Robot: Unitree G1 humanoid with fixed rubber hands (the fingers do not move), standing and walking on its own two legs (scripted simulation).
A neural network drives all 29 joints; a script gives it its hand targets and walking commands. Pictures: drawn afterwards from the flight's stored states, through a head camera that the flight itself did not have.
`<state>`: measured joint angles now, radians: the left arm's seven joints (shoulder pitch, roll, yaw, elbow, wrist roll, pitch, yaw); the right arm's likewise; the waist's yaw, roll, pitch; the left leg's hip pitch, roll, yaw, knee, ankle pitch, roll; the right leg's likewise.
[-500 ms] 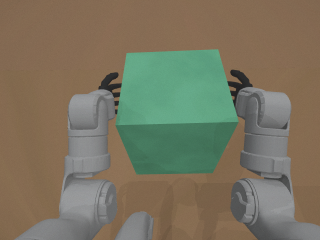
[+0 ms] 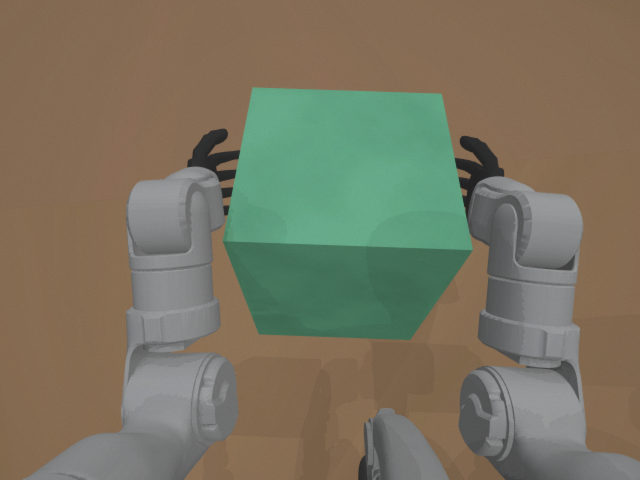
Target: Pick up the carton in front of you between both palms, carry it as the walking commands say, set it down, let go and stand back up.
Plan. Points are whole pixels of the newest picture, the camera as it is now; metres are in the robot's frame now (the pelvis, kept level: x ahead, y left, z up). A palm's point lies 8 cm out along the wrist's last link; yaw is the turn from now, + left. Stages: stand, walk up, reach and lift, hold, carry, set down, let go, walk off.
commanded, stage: carry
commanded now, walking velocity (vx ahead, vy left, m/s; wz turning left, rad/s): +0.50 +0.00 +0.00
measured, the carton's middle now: (339, 227) +0.39 -0.02 +0.07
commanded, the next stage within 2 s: none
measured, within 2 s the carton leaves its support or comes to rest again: neither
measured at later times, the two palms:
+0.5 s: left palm (206, 30) +0.65 +0.15 +0.18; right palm (414, 19) +0.68 -0.15 +0.18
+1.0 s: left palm out of the picture +0.96 +0.14 +0.20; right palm out of the picture +0.95 -0.16 +0.21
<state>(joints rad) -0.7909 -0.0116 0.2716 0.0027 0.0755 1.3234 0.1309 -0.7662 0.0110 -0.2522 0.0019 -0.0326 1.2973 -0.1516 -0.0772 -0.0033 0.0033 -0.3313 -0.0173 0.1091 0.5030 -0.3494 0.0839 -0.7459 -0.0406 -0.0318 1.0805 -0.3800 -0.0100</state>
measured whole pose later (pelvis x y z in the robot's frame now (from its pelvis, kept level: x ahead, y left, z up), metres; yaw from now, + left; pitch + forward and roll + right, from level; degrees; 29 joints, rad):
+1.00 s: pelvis +0.58 +0.00 +0.04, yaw +0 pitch +6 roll -1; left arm -0.81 -0.01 0.28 0.01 0.08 1.33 0.13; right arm -0.81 0.01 -0.26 0.04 -0.04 1.30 -0.15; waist -0.06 0.01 -0.05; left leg -0.20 0.00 0.10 0.47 -0.45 0.04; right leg -0.69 -0.03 -0.08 0.74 -0.26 -0.02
